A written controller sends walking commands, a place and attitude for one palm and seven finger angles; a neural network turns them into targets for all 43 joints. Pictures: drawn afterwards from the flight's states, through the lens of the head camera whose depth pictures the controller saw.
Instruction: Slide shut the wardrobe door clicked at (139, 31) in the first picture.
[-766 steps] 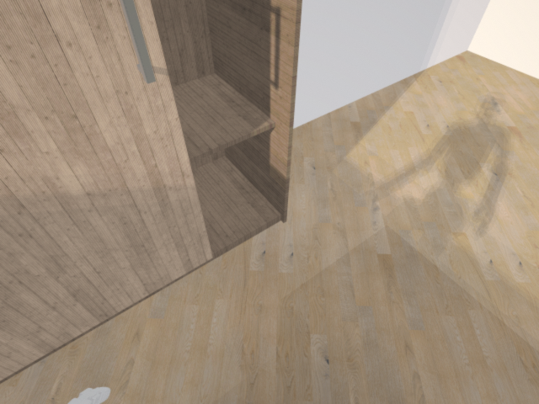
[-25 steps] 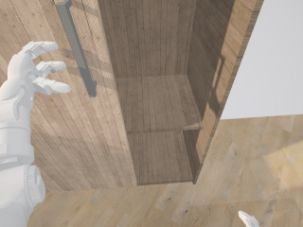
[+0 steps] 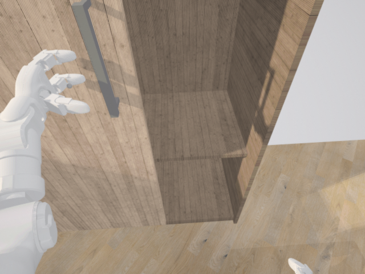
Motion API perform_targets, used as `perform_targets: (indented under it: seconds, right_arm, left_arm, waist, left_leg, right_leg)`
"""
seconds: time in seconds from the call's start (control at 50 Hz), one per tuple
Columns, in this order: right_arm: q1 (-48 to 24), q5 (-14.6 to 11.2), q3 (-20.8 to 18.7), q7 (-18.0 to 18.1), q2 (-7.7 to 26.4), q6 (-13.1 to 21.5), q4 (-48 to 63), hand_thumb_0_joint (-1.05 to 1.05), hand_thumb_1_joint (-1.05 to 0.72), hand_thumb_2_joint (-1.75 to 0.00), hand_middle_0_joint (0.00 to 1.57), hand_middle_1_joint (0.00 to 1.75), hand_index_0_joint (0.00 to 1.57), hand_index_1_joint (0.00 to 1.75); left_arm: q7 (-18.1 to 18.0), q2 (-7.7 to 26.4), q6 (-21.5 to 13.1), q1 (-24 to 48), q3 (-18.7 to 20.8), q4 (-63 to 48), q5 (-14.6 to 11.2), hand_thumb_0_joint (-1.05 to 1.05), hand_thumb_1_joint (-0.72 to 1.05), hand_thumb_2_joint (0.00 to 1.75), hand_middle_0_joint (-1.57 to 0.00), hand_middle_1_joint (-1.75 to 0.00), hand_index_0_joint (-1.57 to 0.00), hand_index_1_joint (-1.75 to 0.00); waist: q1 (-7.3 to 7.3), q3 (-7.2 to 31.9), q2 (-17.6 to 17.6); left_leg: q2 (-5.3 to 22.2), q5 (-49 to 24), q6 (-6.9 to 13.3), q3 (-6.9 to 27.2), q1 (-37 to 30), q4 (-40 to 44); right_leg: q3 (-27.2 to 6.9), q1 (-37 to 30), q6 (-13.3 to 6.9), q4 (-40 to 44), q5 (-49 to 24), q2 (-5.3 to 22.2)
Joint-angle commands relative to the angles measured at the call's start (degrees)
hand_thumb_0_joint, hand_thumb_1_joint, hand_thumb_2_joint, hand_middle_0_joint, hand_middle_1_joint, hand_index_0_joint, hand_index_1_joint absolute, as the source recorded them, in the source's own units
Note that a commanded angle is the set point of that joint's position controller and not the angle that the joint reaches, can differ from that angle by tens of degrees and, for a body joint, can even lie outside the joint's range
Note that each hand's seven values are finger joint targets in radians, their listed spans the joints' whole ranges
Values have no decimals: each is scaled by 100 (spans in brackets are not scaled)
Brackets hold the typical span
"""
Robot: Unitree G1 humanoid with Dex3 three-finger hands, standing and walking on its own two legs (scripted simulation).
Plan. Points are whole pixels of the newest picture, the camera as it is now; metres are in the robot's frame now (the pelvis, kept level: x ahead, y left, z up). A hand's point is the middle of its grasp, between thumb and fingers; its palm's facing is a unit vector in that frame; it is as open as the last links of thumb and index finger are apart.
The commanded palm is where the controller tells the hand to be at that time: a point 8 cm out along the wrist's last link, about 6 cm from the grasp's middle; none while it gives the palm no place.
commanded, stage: feel for the door with the fingertips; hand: left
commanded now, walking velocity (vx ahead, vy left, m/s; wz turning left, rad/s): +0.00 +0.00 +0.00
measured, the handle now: (102, 65) +0.48 +0.18 +0.24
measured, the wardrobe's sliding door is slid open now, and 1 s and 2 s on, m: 0.38 0.37 0.37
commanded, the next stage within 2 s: slide the fingers in behind the handle in 0.72 s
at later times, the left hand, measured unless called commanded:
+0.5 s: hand (80, 81) +0.42 +0.21 +0.24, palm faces +0.13 -0.99 -0.01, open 14.0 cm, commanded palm +0.39 +0.26 +0.23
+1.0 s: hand (83, 80) +0.43 +0.21 +0.23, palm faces +0.12 -0.99 -0.02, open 13.7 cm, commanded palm +0.40 +0.26 +0.23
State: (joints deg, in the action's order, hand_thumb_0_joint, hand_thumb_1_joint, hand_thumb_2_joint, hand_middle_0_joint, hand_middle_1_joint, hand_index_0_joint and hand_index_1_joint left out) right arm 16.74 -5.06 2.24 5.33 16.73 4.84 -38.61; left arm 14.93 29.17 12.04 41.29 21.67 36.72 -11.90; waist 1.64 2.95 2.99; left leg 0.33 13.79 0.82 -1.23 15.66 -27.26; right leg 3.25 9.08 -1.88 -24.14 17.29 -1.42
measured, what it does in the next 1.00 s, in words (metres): stands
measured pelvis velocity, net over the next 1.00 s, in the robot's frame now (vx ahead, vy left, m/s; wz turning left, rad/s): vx -0.01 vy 0.00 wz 0.00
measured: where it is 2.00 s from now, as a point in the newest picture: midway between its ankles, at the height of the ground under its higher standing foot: outside the picture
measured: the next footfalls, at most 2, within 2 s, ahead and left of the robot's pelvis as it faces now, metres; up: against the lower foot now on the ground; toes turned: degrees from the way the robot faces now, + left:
none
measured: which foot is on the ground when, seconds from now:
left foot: down 0.00-1.00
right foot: down 0.00-1.00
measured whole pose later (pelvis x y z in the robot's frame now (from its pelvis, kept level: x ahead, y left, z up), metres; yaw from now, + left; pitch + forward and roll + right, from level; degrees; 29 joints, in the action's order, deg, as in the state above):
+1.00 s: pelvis -0.01 +0.00 +0.00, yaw +0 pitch +2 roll +0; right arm 18.6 -4.6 1.9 5.1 16.3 6.1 -41.8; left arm 10.6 27.7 8.5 49.4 19.1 47.5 -9.5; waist 2.2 2.4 3.2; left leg 0.7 12.6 0.5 -0.8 16.4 -26.8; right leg 3.6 9.9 -2.3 -23.9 16.3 -1.9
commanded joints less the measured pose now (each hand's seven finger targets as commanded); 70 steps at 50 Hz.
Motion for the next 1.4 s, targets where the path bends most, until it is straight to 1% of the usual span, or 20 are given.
perform_targets:
  seconds: [0.0, 0.02, 0.16, 0.24, 0.28, 0.34, 0.42, 0.46, 0.52, 0.58, 0.62, 0.68, 0.78, 0.82, 0.92, 0.98, 1.06, 1.1, 1.2, 1.38]
  right_arm:
    - [-480, 5, -257, 24, 712, 299, 797, 0, -90, -90, 20, 30, 20, 30]
    - [-517, 12, -258, 19, 717, 295, 820, 0, -90, -90, 20, 30, 20, 30]
    - [-704, 30, -209, 18, 637, 208, 780, 0, -90, -90, 20, 30, 20, 30]
    - [-705, 21, -197, 64, 619, 198, 703, 0, -90, -90, 20, 30, 20, 30]
    - [-668, 39, -198, 69, 629, 201, 675, 0, -90, -90, 20, 30, 20, 30]
    - [-608, 44, -194, 73, 614, 209, 649, 0, -90, -90, 20, 30, 20, 30]
    - [-582, 12, -215, 54, 617, 203, 687, 0, -90, -90, 20, 30, 20, 30]
    - [-504, 18, -233, 43, 655, 196, 674, 0, -90, -90, 20, 30, 20, 30]
    - [-478, -9, -251, 59, 684, 204, 638, 0, -90, -90, 20, 30, 20, 30]
    - [-422, 1, -256, 60, 690, 225, 601, 0, -90, -90, 20, 30, 20, 30]
    - [-377, -1, -264, 70, 692, 242, 554, 0, -90, -90, 20, 30, 20, 30]
    - [-243, 34, -266, 79, 747, 255, 469, 0, -90, -90, 20, 30, 20, 30]
    - [-126, 26, -291, 66, 734, 323, 385, 0, -90, -90, 20, 30, 20, 30]
    - [-51, 30, -296, 69, 743, 357, 328, 0, -90, -90, 20, 30, 20, 30]
    - [-56, 33, -292, 44, 721, 419, 395, 0, -90, -90, 20, 30, 20, 30]
    - [-108, 30, -291, 28, 741, 429, 447, 0, -90, -90, 20, 30, 20, 30]
    - [-184, 19, -278, 24, 723, 423, 506, 0, -90, -90, 20, 30, 20, 30]
    - [-293, -4, -266, 13, 698, 429, 578, 0, -90, -90, 20, 30, 20, 30]
    - [-425, 22, -264, -10, 658, 402, 655, 0, -90, -90, 20, 30, 20, 30]
    - [-556, 25, -236, 14, 611, 282, 666, 0, -90, -90, 20, 30, 20, 30]
  left_arm:
    - [-196, 1309, -295, 2613, 142, -1665, -104, 0, -50, 30, -30, -120, -30, -120]
    - [-267, 1455, -251, 2456, 319, -1733, -96, 0, -50, 30, -30, -120, -30, -120]
    - [-567, 1105, -70, 2500, 112, -1971, -67, 0, -50, 30, -30, -120, -30, -120]
    - [-679, 1052, -38, 2967, -16, -1765, 29, 0, -50, 30, -30, -120, -30, -120]
    - [-693, 1311, -121, 3091, 161, -1700, 67, 0, -50, 30, -30, -120, -30, -120]
    - [-624, 1285, -187, 3084, 150, -1387, 65, 0, -50, 30, -30, -120, -30, -120]
    - [-470, 1106, -257, 3067, -68, -1262, 79, 0, -50, 30, -30, -120, -30, -120]
    - [-428, 1217, -255, 2875, 59, -1104, 31, 0, -50, 30, -30, -120, -30, -120]
    - [-383, 1197, -254, 3138, -11, -941, 4, 0, -50, 30, -30, -120, -30, -120]
    - [-426, 1251, -364, 3464, -66, -1084, 65, 0, -50, 30, -30, -120, -30, -120]
    - [-452, 1146, -402, 3571, -143, -937, 57, 0, -50, 30, -30, -120, -30, -120]
    - [-494, 1495, -501, 3663, 113, -611, 104, 0, -50, 30, -30, -120, -30, -120]
    - [-489, 1217, -675, 4105, -185, -442, 180, 0, -50, 30, -30, -120, -30, -120]
    - [-480, 1223, -688, 4131, -157, -192, 168, 0, -50, 30, -30, -120, -30, -120]
    - [-400, 1089, -820, 3959, -200, -326, 137, 0, -50, 30, -30, -120, -30, -120]
    - [-393, 1260, -865, 3646, -1, -481, 71, 0, -50, 30, -30, -120, -30, -120]
    - [-417, 1169, -774, 3427, -51, -619, 53, 0, -50, 30, -30, -120, -30, -120]
    - [-458, 1024, -707, 3440, -159, -922, 60, 0, -50, 30, -30, -120, -30, -120]
    - [-665, 1049, -504, 3007, 48, -1266, 60, 0, -50, 30, -30, -120, -30, -120]
    - [-786, 914, -297, 3173, -98, -1488, 117, 0, -50, 30, -30, -120, -30, -120]
  waist:
    - [-26, 1682, 104]
    - [-94, 1755, 118]
    - [-101, 1480, -98]
    - [34, 1358, -167]
    - [1, 1549, -13]
    - [13, 1622, -241]
    - [38, 1613, 28]
    - [-14, 1574, -150]
    - [87, 1407, -338]
    - [126, 1488, 57]
    - [166, 1459, -29]
    - [140, 1509, -115]
    - [256, 1502, 104]
    - [282, 1486, -71]
    - [211, 1644, 32]
    - [107, 1651, -25]
    - [72, 1468, -161]
    - [73, 1522, 100]
    - [-51, 1609, -57]
    - [11, 1578, -15]
  left_leg:
    - [9, -1976, 208, 328, -1568, 49]
    - [10, -2026, 206, 313, -1554, 53]
    - [-1, -1824, 207, 252, -1397, 128]
    - [7, -1543, 211, 265, -1396, 194]
    - [-11, -1585, 209, 255, -1419, 181]
    - [-32, -1726, 225, 228, -1391, 152]
    - [-46, -1813, 231, 181, -1439, 118]
    - [-42, -1846, 232, 203, -1347, 109]
    - [-40, -1602, 253, 201, -1258, 139]
    - [-44, -1592, 241, 226, -1375, 118]
    - [-32, -1469, 240, 238, -1368, 127]
    - [-47, -1426, 248, 239, -1224, 122]
    - [-20, -1415, 242, 253, -1377, 100]
    - [-21, -1362, 255, 255, -1335, 87]
    - [-33, -1408, 249, 261, -1410, 97]
    - [-25, -1438, 250, 260, -1373, 129]
    - [-2, -1415, 254, 264, -1299, 159]
    - [-13, -1398, 242, 248, -1406, 176]
    - [0, -1572, 236, 229, -1395, 180]
    - [-12, -1726, 226, 199, -1442, 144]
  right_leg:
    - [-134, 255, 27, 168, -2371, 76]
    - [-157, 177, 26, 157, -2429, 83]
    - [-161, 88, 41, 231, -2303, 80]
    - [-191, 263, 64, 295, -2027, 76]
    - [-237, 112, 46, 300, -2101, 94]
    - [-237, -6, 70, 270, -2399, 103]
    - [-256, 27, 61, 259, -2550, 115]
    - [-221, -46, 49, 265, -2581, 107]
    - [-232, 140, 88, 306, -2403, 105]
    - [-244, 228, 56, 308, -2251, 102]
    - [-243, 331, 67, 331, -2087, 85]
    - [-275, 235, 68, 322, -2083, 98]
    - [-264, 449, 63, 341, -1990, 80]
    - [-270, 492, 79, 349, -1961, 70]
    - [-263, 401, 64, 321, -1995, 68]
    - [-255, 266, 53, 308, -2041, 58]
    - [-211, 287, 54, 329, -1949, 56]
    - [-237, 345, 59, 316, -1923, 51]
    - [-220, 166, 62, 280, -2083, 47]
    - [-236, 100, 63, 275, -2304, 63]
